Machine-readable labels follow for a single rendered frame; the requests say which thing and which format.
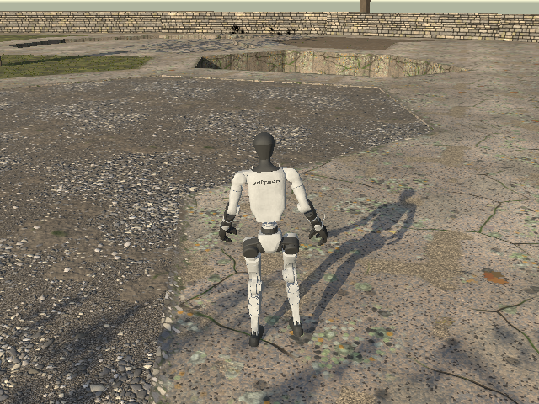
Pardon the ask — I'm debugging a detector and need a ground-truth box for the right robot forearm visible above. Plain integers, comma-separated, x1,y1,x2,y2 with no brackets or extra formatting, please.
304,199,323,231

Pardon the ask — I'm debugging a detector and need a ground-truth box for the right robot thigh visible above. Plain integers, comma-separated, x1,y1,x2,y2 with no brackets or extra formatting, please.
282,232,300,283

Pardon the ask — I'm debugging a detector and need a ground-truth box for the left robot forearm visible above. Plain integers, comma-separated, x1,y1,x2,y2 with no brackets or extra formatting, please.
221,202,235,231

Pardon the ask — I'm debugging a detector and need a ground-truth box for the left robot hand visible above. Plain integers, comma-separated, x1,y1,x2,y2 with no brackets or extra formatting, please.
219,226,237,242

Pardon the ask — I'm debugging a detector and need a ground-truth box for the left robot shin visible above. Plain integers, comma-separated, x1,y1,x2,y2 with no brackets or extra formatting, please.
248,280,262,336

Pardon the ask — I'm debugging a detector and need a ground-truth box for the robot left upper arm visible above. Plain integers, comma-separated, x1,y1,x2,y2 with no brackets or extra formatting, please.
227,170,248,215

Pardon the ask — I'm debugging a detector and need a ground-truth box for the right robot hand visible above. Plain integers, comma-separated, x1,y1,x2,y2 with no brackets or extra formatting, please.
309,225,328,246

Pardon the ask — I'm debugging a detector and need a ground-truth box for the robot right upper arm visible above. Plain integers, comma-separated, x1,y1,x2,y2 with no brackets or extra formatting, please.
283,167,311,213

